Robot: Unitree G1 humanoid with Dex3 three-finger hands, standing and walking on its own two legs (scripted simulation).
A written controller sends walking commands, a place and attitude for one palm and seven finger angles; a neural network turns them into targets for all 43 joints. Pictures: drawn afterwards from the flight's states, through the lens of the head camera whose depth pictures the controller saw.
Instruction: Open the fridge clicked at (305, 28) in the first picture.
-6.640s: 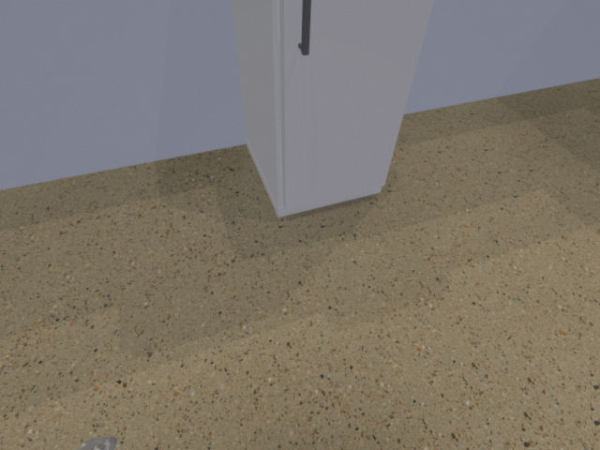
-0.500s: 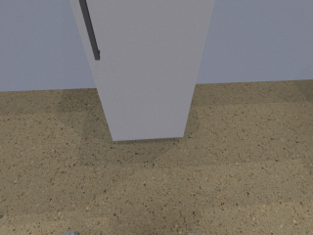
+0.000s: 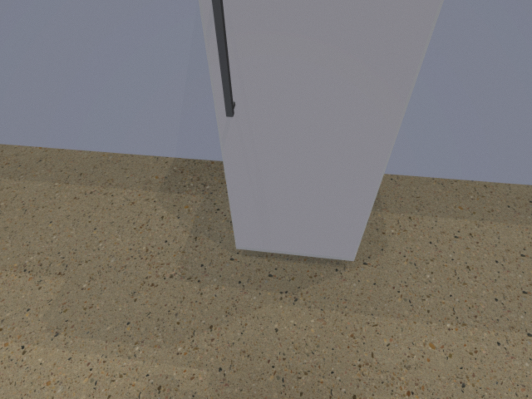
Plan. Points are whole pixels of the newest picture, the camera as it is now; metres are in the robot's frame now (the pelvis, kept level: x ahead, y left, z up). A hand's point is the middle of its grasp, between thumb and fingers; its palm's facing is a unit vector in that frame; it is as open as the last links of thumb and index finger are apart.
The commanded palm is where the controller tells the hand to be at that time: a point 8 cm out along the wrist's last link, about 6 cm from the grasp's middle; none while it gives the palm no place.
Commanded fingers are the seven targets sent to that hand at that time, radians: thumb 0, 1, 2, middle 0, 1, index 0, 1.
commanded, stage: take the last steps up to it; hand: left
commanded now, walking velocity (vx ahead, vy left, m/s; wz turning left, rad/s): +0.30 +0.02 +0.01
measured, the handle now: (225, 50) +0.80 +0.18 +0.16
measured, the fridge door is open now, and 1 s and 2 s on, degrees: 0 0 0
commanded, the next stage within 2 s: come to a stop and stand still in 0.80 s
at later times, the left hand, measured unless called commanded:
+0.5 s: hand (164, 356) +0.22 +0.23 -0.18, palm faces -0.01 -0.99 -0.17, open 7.4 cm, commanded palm none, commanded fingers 0.00 0.90 0.90 -0.20 -0.30 -0.20 -0.30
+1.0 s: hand (186, 310) +0.32 +0.22 -0.20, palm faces +0.06 -0.98 -0.17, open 7.3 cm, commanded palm none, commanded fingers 0.00 0.90 0.90 -0.20 -0.30 -0.20 -0.30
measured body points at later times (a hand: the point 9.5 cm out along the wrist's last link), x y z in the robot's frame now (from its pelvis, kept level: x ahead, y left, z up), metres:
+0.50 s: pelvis +0.14 +0.05 -0.01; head +0.15 +0.05 +0.44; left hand +0.22 +0.28 -0.16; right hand +0.05 -0.16 -0.16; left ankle +0.02 +0.15 -0.75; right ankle +0.25 -0.08 -0.71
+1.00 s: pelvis +0.32 +0.04 -0.02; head +0.33 +0.06 +0.43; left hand +0.32 +0.27 -0.19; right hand +0.39 -0.20 -0.16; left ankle +0.38 +0.14 -0.75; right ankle +0.29 -0.08 -0.75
